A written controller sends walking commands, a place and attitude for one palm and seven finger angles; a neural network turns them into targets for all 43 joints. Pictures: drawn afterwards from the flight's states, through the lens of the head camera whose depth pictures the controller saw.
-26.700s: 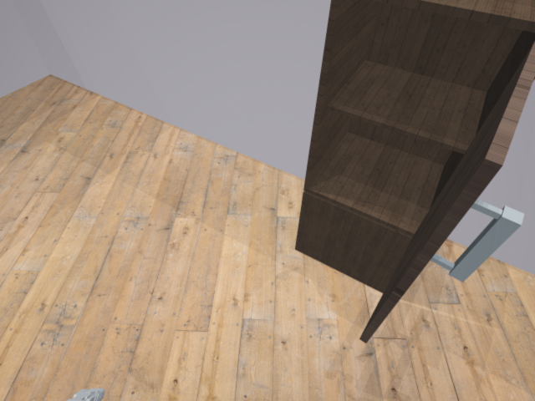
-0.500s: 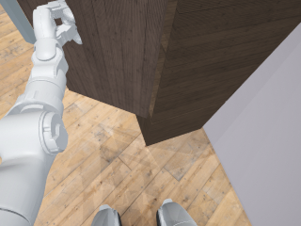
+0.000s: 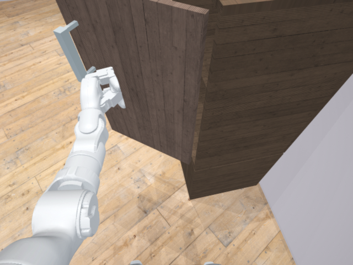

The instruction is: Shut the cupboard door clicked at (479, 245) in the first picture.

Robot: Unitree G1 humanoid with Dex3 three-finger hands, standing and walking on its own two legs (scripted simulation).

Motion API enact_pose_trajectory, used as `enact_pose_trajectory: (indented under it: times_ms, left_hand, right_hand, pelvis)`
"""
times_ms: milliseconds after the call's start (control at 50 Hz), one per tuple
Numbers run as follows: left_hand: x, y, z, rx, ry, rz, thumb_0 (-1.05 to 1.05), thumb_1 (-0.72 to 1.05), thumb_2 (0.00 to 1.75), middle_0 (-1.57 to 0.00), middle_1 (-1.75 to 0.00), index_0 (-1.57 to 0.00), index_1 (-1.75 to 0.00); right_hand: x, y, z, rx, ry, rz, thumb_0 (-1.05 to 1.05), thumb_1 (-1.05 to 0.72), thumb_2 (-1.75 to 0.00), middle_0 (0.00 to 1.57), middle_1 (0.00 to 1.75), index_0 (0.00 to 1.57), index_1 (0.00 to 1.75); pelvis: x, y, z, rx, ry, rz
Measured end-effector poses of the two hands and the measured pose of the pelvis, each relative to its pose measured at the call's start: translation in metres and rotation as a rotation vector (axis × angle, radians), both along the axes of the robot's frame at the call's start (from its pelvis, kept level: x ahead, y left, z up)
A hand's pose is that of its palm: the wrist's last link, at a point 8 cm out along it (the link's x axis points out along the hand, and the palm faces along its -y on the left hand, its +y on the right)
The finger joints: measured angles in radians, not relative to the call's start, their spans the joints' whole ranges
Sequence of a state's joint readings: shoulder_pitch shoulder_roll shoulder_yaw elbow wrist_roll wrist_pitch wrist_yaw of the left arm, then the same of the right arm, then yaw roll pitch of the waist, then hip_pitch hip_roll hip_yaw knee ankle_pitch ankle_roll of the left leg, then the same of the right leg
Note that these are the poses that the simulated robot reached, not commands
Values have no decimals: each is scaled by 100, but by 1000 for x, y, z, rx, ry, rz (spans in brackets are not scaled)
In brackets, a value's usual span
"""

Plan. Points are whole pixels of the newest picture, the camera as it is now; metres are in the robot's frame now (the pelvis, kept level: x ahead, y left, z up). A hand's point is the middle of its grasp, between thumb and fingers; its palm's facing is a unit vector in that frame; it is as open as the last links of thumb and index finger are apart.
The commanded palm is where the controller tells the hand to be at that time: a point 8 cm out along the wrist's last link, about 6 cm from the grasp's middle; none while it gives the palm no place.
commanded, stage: pull the fist back off the door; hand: left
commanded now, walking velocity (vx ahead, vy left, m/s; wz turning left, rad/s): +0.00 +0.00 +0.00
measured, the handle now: (78, 53) +0.64 +0.23 +0.11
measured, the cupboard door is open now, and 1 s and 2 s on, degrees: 51 51 51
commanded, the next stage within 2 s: draw the hand back to the body in 0.02 s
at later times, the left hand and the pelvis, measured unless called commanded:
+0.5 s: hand (90, 115) +0.40 +0.15 +0.13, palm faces +0.07 -1.00 -0.02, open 3.1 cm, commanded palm +0.35 +0.20 +0.14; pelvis -0.01 +0.00 +0.01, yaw -1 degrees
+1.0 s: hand (11, 174) +0.27 +0.23 +0.17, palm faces +0.31 -0.92 -0.25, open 3.7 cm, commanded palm +0.22 +0.27 +0.19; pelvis +0.00 +0.01 +0.04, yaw +1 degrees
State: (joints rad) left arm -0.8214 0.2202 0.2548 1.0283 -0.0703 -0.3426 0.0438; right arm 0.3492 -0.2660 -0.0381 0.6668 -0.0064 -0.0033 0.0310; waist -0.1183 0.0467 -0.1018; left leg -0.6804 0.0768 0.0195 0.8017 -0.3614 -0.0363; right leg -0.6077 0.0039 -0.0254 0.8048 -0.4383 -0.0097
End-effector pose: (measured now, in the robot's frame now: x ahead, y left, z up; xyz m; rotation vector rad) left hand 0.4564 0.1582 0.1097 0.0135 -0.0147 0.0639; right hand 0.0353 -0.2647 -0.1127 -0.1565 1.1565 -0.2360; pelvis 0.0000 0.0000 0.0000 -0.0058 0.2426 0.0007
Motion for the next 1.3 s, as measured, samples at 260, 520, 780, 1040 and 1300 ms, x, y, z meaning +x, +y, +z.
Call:
enact_pose_trajectory:
  times_ms: [260, 520, 780, 1040, 1300]
  left_hand:
    - [-13, 6, 11, -10, -18, -7, 2, 90, 90, -130, -150, -130, -150]
    - [-88, 48, 26, 10, -61, 6, 2, 90, 90, -130, -150, -130, -150]
    - [-169, 77, 54, 162, -74, 69, 2, 90, 90, -118, -136, -118, -137]
    - [-238, 126, 74, 281, -74, 270, 2, 90, 90, -85, -100, -85, -101]
    - [-293, 152, 97, 415, -79, 391, 2, 90, 90, -49, -62, -50, -62]
  right_hand:
    - [-2, 4, -2, 12, -30, 2, 0, -91, -89, 20, 30, 20, 30]
    - [10, 12, 11, 23, -113, -21, 1, -91, -89, 20, 30, 20, 30]
    - [123, 40, 63, 5, -449, 112, 1, -91, -90, 20, 30, 20, 30]
    - [153, 72, 79, 39, -491, 223, 1, -91, -89, 21, 30, 20, 30]
    - [140, 64, 63, 41, -434, 197, 1, -91, -89, 21, 30, 20, 30]
  pelvis:
    - [-11, -3, 1, 4, -21, 4]
    - [-5, 3, 15, 5, -131, -13]
    - [-10, 11, 29, 13, -248, 1]
    - [-2, 14, 39, 11, -304, 12]
    - [7, 14, 39, 13, -308, 10]
